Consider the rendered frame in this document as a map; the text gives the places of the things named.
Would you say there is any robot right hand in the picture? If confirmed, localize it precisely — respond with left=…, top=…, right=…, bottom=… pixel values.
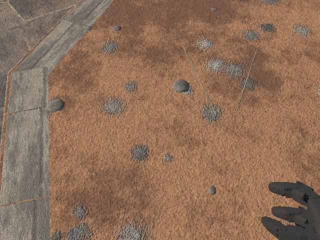
left=261, top=181, right=320, bottom=240

